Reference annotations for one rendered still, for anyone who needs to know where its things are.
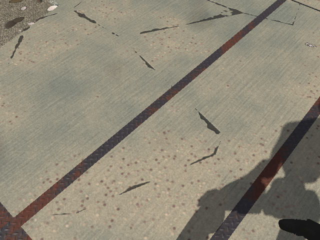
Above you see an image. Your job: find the robot right hand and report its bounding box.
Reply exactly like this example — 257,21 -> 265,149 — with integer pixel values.
278,219 -> 320,240

